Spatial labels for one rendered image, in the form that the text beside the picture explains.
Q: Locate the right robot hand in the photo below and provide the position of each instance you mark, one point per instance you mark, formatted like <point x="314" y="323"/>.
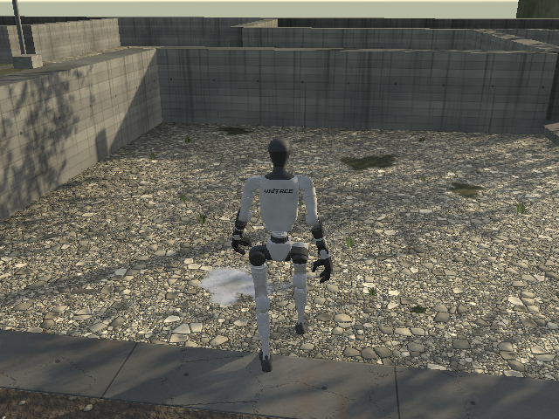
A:
<point x="328" y="268"/>

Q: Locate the left robot hand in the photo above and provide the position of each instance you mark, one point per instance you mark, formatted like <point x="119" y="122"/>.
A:
<point x="245" y="241"/>

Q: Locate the left robot foot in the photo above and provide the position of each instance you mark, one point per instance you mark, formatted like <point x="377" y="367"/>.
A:
<point x="266" y="364"/>

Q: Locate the left robot upper arm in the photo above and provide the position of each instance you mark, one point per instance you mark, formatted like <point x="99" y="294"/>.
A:
<point x="252" y="184"/>

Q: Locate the robot torso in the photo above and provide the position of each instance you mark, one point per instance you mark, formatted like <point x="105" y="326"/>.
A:
<point x="279" y="201"/>

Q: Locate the left robot forearm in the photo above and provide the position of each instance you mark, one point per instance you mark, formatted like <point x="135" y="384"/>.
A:
<point x="239" y="228"/>

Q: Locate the right robot upper arm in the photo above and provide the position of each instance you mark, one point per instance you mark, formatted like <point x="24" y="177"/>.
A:
<point x="307" y="185"/>

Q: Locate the right robot forearm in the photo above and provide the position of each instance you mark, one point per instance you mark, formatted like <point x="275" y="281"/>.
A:
<point x="320" y="239"/>

